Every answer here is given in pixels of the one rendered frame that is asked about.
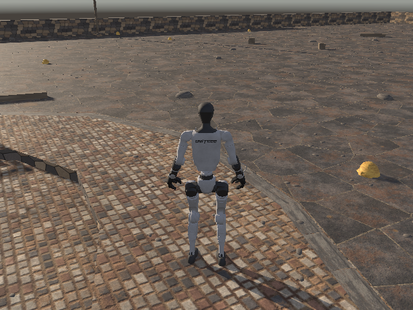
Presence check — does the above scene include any right robot forearm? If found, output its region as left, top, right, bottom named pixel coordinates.
left=232, top=155, right=244, bottom=179

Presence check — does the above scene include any left robot upper arm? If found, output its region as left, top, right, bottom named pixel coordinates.
left=175, top=130, right=193, bottom=166

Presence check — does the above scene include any right robot upper arm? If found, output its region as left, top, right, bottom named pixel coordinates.
left=219, top=130, right=238, bottom=165

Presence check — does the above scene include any left robot forearm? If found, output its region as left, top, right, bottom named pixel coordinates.
left=169, top=156, right=181, bottom=179

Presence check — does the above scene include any left robot shin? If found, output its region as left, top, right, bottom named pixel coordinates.
left=188, top=212, right=198, bottom=255

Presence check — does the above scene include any robot left thigh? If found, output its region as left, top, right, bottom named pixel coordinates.
left=185, top=180, right=200, bottom=223

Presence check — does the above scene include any robot right hand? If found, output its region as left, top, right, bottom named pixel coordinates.
left=231, top=176, right=246, bottom=189

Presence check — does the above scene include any robot left hand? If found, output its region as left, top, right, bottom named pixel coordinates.
left=167, top=176, right=181, bottom=190

